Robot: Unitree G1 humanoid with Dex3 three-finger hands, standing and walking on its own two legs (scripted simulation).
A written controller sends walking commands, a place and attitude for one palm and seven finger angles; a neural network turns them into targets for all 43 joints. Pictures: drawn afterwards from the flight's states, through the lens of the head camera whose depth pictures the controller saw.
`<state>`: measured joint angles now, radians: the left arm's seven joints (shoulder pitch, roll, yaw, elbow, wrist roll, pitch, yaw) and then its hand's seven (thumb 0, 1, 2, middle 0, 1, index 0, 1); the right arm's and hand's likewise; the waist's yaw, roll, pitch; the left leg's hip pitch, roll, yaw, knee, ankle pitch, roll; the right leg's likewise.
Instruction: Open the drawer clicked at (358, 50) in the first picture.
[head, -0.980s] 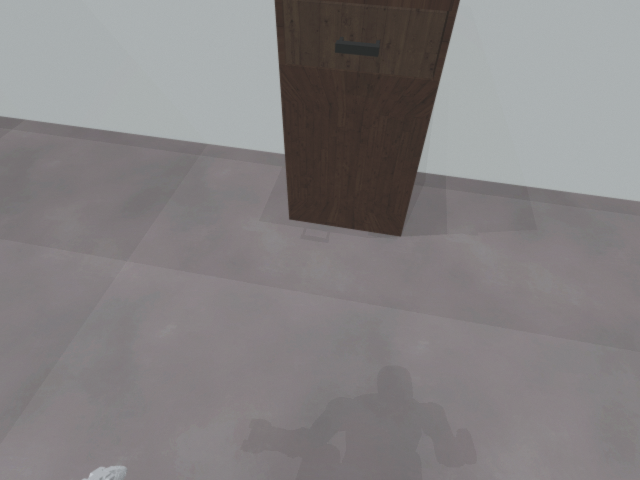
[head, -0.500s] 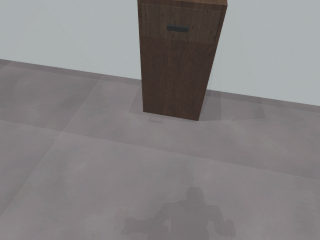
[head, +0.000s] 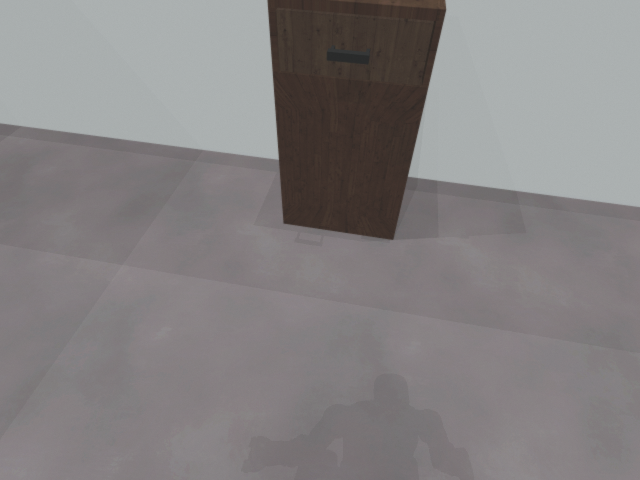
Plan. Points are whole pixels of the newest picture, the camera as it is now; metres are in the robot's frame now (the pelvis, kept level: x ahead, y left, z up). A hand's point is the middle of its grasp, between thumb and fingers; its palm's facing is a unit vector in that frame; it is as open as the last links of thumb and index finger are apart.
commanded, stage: look at it before walking up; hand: left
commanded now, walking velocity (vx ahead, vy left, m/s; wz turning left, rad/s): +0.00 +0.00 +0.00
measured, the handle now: (349, 53) +1.23 -0.01 +0.02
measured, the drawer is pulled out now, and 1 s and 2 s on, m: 0.00 0.00 0.00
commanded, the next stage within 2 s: walk to a spot facing it in 0.46 s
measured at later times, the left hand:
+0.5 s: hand out of the picture +0.07 +0.24 -0.16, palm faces -0.03 -0.94 -0.33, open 7.4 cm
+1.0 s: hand out of the picture +0.06 +0.16 -0.19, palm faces -0.02 -0.98 -0.18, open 7.4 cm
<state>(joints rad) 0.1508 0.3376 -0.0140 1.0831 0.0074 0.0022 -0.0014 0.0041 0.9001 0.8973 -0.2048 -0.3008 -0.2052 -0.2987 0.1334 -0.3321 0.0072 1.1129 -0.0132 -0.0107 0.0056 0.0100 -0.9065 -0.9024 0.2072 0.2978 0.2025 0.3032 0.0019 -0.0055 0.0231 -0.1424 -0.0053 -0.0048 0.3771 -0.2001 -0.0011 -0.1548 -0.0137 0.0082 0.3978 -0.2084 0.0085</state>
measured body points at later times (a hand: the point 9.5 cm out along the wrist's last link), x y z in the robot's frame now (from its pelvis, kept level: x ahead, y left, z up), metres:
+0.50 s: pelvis +0.00 +0.00 +0.00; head +0.01 +0.00 +0.45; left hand +0.07 +0.29 -0.13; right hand +0.08 -0.30 -0.13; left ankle +0.00 +0.12 -0.74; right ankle +0.01 -0.12 -0.74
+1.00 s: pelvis +0.09 -0.02 -0.02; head +0.10 -0.03 +0.43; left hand +0.06 +0.21 -0.18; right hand +0.04 -0.25 -0.18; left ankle +0.01 +0.11 -0.70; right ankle +0.01 -0.12 -0.74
